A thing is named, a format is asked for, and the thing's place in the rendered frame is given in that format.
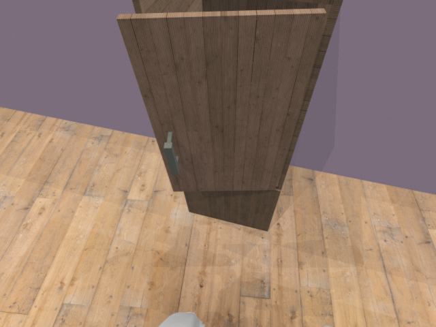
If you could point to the robot left thigh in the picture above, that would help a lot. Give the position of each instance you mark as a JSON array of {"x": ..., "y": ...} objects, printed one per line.
[{"x": 182, "y": 320}]

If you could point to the handle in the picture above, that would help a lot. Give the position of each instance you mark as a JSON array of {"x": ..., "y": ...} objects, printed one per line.
[{"x": 170, "y": 155}]

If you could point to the cupboard door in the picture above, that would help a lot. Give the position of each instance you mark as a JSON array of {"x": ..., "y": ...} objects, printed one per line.
[{"x": 228, "y": 85}]

